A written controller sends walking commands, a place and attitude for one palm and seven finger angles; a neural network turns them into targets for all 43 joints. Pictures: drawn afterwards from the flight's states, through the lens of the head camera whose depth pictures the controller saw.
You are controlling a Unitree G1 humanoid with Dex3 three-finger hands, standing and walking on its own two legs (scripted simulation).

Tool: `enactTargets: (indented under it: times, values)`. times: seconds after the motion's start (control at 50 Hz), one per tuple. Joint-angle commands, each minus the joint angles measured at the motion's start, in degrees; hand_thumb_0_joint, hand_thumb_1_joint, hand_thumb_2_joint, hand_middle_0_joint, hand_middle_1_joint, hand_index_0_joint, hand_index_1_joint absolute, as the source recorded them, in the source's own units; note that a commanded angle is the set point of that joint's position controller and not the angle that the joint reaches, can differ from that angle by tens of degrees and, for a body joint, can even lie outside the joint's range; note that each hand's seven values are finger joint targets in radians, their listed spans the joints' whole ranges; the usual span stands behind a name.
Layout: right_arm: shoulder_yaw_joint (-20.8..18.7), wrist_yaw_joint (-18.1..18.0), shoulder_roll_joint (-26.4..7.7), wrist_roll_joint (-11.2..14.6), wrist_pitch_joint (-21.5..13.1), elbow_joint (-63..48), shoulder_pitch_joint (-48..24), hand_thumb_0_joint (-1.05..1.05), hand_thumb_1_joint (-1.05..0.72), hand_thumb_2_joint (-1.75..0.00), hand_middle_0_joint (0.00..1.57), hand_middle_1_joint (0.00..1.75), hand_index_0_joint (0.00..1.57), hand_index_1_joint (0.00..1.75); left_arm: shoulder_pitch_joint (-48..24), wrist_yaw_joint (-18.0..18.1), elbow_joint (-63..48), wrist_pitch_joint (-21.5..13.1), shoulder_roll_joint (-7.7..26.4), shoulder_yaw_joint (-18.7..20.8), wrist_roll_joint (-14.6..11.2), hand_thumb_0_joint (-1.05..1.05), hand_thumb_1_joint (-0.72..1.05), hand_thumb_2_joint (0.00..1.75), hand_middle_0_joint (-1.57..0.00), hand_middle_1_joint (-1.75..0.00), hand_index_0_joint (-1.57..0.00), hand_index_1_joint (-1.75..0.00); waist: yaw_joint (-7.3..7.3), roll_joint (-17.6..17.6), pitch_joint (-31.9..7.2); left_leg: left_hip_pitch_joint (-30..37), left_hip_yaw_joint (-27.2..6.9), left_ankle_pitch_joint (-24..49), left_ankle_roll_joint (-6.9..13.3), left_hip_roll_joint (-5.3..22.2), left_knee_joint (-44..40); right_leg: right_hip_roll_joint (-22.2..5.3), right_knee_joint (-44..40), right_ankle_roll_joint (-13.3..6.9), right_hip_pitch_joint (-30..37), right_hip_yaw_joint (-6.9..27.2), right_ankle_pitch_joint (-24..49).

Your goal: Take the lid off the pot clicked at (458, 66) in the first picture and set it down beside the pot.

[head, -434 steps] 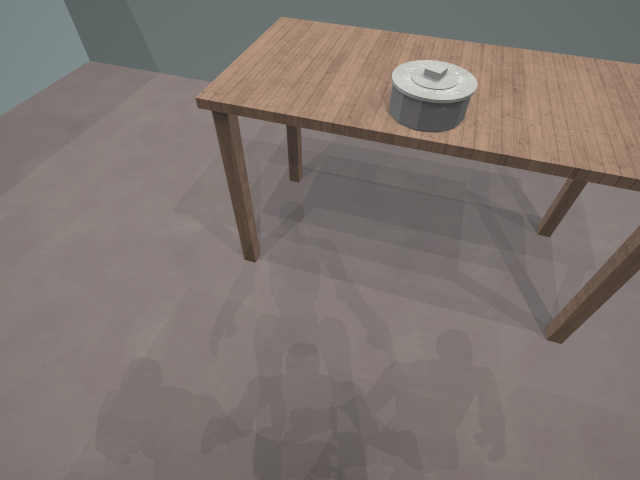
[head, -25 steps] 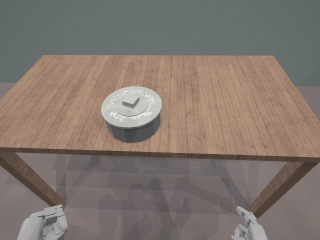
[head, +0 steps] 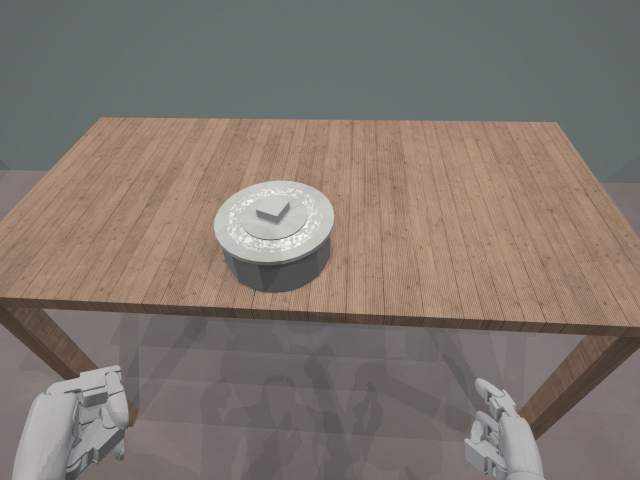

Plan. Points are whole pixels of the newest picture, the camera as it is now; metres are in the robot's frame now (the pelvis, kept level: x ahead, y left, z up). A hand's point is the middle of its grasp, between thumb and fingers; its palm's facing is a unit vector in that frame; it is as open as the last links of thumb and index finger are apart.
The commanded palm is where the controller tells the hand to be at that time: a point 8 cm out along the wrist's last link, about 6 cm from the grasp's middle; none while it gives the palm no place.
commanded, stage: raise the hand higher, near the body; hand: left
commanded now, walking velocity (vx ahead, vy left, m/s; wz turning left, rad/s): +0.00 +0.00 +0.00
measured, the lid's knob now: (273, 209) +0.51 +0.15 +0.06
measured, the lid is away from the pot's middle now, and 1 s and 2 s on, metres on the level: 0.00 0.00 0.00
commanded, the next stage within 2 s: reach forward and open the fingers in 0.16 s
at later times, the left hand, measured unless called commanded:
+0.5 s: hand (92, 391) +0.17 +0.27 +0.09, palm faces -0.03 -0.17 -0.98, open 2.9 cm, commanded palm +0.16 +0.27 +0.14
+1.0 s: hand (109, 354) +0.21 +0.26 +0.10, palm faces -0.20 -0.05 -0.98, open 7.0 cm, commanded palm +0.20 +0.27 +0.17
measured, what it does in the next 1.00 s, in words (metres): stands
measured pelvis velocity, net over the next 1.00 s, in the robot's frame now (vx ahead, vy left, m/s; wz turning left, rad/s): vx -0.03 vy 0.01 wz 0.01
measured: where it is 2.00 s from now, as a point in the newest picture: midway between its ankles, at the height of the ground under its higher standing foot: outside the picture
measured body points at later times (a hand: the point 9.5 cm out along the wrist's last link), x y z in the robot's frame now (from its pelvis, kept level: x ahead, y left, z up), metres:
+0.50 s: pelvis -0.02 +0.01 +0.00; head -0.01 -0.03 +0.44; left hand +0.17 +0.27 +0.14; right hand +0.19 -0.21 -0.10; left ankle -0.01 +0.10 -0.74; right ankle -0.02 -0.10 -0.74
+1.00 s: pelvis -0.03 +0.01 +0.00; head -0.02 -0.03 +0.45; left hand +0.21 +0.26 +0.15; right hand +0.18 -0.21 -0.10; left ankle -0.01 +0.10 -0.74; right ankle -0.02 -0.10 -0.74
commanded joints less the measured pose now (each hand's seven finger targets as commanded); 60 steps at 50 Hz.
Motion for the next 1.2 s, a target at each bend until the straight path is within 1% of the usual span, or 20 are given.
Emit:
enactTargets:
  times: [0.0,0.24,0.26,0.3,0.32,0.38,0.44,0.5,0.56,0.62,0.64,0.7,0.76,0.82,0.86,0.92,0.94,1.0,1.12,1.18]
  values:
    - [-1.5,0.0,-5.7,-0.1,-2.7,-9.3,-5.7,0.00,-0.90,-0.90,0.20,0.30,0.20,0.30,-2.1,1.3,-14.5,-4.0,10.2,8.3,-0.3,0.00,0.90,0.90,-1.30,-1.50,-1.30,-1.50,-0.42,-1.3,-3.2,3.9,-0.5,14.8,0.4,1.9,-3.0,-1.5,-4.3,0.8,-3.0,0.6,12.2]
    - [-0.8,0.4,-5.7,-0.1,-2.5,-9.3,-5.6,0.00,-0.90,-0.90,0.20,0.30,0.20,0.30,-5.3,1.9,-17.0,-4.5,10.5,9.5,-0.7,0.00,0.90,0.90,-1.30,-1.50,-1.30,-1.50,-0.39,-1.9,-3.0,3.4,-1.5,12.8,-0.2,2.6,-4.4,-1.4,-4.1,0.5,-2.5,0.2,8.8]
    - [0.1,1.3,-10.0,-1.2,0.8,-9.5,-6.8,0.00,-0.90,-0.90,0.20,0.30,0.20,0.30,-8.5,3.3,-19.6,0.0,21.7,4.8,24.6,0.00,0.88,0.90,-1.28,-1.48,-1.28,-1.48,-0.35,2.0,-1.4,-3.5,-0.3,14.0,0.1,1.7,-2.8,0.0,-0.9,0.2,-8.2,1.5,8.5]
    - [-0.2,2.1,-7.9,-0.5,3.5,-12.3,-8.4,0.00,-0.90,-0.90,0.20,0.30,0.20,0.30,-11.1,4.8,-22.9,4.2,16.6,3.5,25.4,0.00,0.83,0.90,-1.24,-1.44,-1.24,-1.44,-0.87,4.7,-0.7,-5.2,-0.1,13.0,-0.3,1.9,-2.7,-0.2,-0.3,-0.8,-8.3,-0.3,6.2]
    - [-0.4,2.6,-8.0,-0.7,4.2,-12.0,-7.6,0.00,-0.90,-0.90,0.20,0.30,0.20,0.30,-10.1,4.9,-20.9,5.5,16.8,2.0,31.7,0.00,0.80,0.91,-1.22,-1.41,-1.22,-1.41,0.03,4.8,-2.4,-5.0,-0.2,11.0,-0.6,2.1,-2.7,0.2,0.7,-1.0,-8.6,0.0,3.5]
    - [-0.7,3.4,-9.5,-0.6,8.5,-12.8,-9.1,0.00,-0.90,-0.90,0.20,0.30,0.20,0.30,-6.6,3.8,-18.8,9.7,23.5,4.3,41.8,0.00,0.70,0.96,-1.21,-1.25,-1.21,-1.25,1.87,2.5,-8.8,-5.2,-0.3,11.2,-0.4,1.9,-1.9,0.6,1.2,-1.5,-5.8,2.0,4.1]
    - [-0.7,3.3,-9.6,0.0,10.6,-12.8,-11.1,0.00,-0.90,-0.90,0.20,0.30,0.20,0.30,-12.3,1.5,-17.0,11.7,28.9,5.7,47.9,0.00,0.60,1.02,-1.18,-1.15,-1.18,-1.15,1.51,0.1,-12.8,-4.0,-0.8,11.8,0.2,1.8,-1.2,0.0,0.8,-1.0,-4.0,3.2,5.4]
    - [-0.6,3.1,-9.7,1.6,11.0,-12.2,-13.1,0.00,-0.90,-0.90,0.20,0.30,0.20,0.30,-17.3,-3.3,-9.8,12.7,28.7,2.8,48.7,0.00,0.51,1.08,-1.15,-1.04,-1.15,-1.04,-0.16,-2.8,-9.5,-3.8,-1.2,10.0,0.8,1.4,-1.3,-0.2,-1.3,-0.1,-5.3,3.4,5.7]
    - [-1.3,2.6,-10.1,2.0,10.7,-11.9,-12.1,0.00,-0.90,-0.90,0.20,0.30,0.20,0.30,-21.7,-8.8,-9.3,11.7,27.2,-1.5,45.4,0.00,0.41,1.14,-1.12,-0.93,-1.12,-0.93,-1.53,-1.8,-8.2,-2.1,-1.5,11.2,1.4,0.8,-2.2,-1.0,-2.4,0.8,-4.9,2.2,8.1]
    - [-1.0,2.0,-9.7,1.6,8.8,-12.6,-11.9,0.00,-0.90,-0.90,0.20,0.30,0.20,0.30,-25.8,-12.9,-12.1,9.4,31.2,0.1,44.2,0.00,0.32,1.18,-1.08,-0.83,-1.08,-0.83,-1.28,-1.2,-11.4,0.0,-1.9,13.4,2.1,0.2,-1.9,-1.2,-2.3,1.3,-3.2,2.0,10.4]
    - [-1.0,1.8,-10.4,1.2,9.1,-11.1,-11.2,0.00,-0.90,-0.90,0.20,0.30,0.20,0.30,-28.4,-13.5,-11.4,8.4,36.9,4.4,45.3,0.00,0.29,1.19,-1.07,-0.79,-1.07,-0.79,-0.87,-1.4,-11.7,0.2,-2.3,14.8,2.1,0.2,-2.3,-1.2,-2.9,1.2,-3.0,2.2,11.8]
    - [-0.5,2.1,-9.9,1.0,8.9,-11.2,-11.5,0.00,-0.90,-0.90,0.20,0.30,0.20,0.30,-28.5,-14.2,-8.6,6.6,41.6,10.4,47.6,0.00,0.20,1.22,-1.03,-0.68,-1.03,-0.68,0.51,0.2,-10.2,0.1,-2.2,17.2,2.0,0.0,-2.2,-0.6,-3.3,0.5,-2.2,2.4,13.7]
    - [-0.9,2.9,-9.8,1.8,10.3,-10.7,-9.2,0.00,-0.90,-0.90,0.20,0.30,0.20,0.30,-29.4,-14.3,-0.3,6.4,33.2,5.0,45.2,0.00,0.12,1.24,-0.99,-0.58,-0.99,-0.58,-0.83,-1.0,-4.2,-1.6,-1.5,13.9,1.3,0.1,-3.4,-0.6,-4.8,0.6,-4.5,0.9,10.4]
    - [-1.2,4.1,-9.8,2.1,9.9,-12.6,-10.3,0.00,-0.90,-0.90,0.20,0.30,0.20,0.30,-32.7,-15.0,-4.8,6.4,28.3,-0.4,43.2,0.00,0.04,1.26,-0.96,-0.47,-0.96,-0.47,-1.19,0.5,-7.7,0.6,-1.5,13.2,1.1,-0.1,-3.8,-0.7,-4.6,0.6,-4.1,0.5,9.2]
    - [-1.6,4.1,-10.3,1.8,9.4,-12.9,-10.4,0.00,-0.90,-0.90,0.20,0.30,0.20,0.30,-33.8,-15.0,-8.1,6.1,29.1,-1.2,43.3,0.00,-0.02,1.28,-0.93,-0.40,-0.93,-0.40,-1.15,1.6,-10.8,2.2,-1.9,13.2,1.3,-0.2,-4.1,-0.8,-4.8,0.8,-3.0,1.0,9.4]
    - [-1.0,3.6,-9.9,1.4,8.7,-12.0,-10.7,0.00,-0.90,-0.90,0.20,0.30,0.20,0.30,-42.5,-14.6,-9.8,5.8,36.2,2.4,46.8,0.00,-0.11,1.32,-0.90,-0.29,-0.90,-0.29,-0.94,0.9,-14.1,2.4,-2.4,12.8,1.5,0.0,-3.9,-0.7,-4.1,0.6,-1.3,1.4,8.1]
    - [-1.2,3.2,-10.5,1.3,8.9,-10.5,-9.9,0.00,-0.90,-0.90,0.20,0.30,0.20,0.30,-43.9,-14.0,-6.7,5.5,41.1,6.8,48.1,0.00,-0.14,1.33,-0.88,-0.26,-0.88,-0.26,-0.48,0.8,-14.0,1.9,-2.5,12.2,1.5,0.2,-4.3,-0.7,-4.6,0.4,-1.5,1.9,7.2]
    - [-0.8,3.1,-10.4,2.0,9.6,-10.2,-10.2,0.00,-0.90,-0.90,0.20,0.30,0.20,0.30,-45.7,-13.3,0.5,6.3,41.4,9.2,48.2,0.00,-0.23,1.36,-0.85,-0.15,-0.85,-0.15,-0.33,0.7,-9.7,0.1,-2.5,11.1,1.2,-0.1,-4.4,-0.1,-4.8,-0.3,-2.5,1.7,6.1]
    - [-1.1,5.1,-10.0,2.4,9.0,-12.7,-11.5,0.00,-0.90,-0.90,0.20,0.30,0.20,0.30,-45.1,-16.1,-2.2,8.4,24.8,-7.7,44.0,0.00,-0.29,1.39,-0.82,-0.08,-0.82,-0.08,-1.74,1.0,-11.4,2.9,-2.9,11.4,0.8,0.1,-5.4,-0.5,-4.1,0.2,-4.1,0.1,6.9]
    - [-1.1,4.5,-11.4,2.0,9.9,-11.6,-10.8,0.00,-0.90,-0.90,0.20,0.30,0.20,0.30,-50.2,-16.7,-0.8,9.6,36.2,0.0,47.9,0.00,-0.30,1.41,-0.83,-0.08,-0.83,-0.08,-1.04,-1.5,-11.7,0.6,-2.8,9.3,1.0,0.2,-6.2,-0.5,-4.4,0.1,-2.4,1.0,5.3]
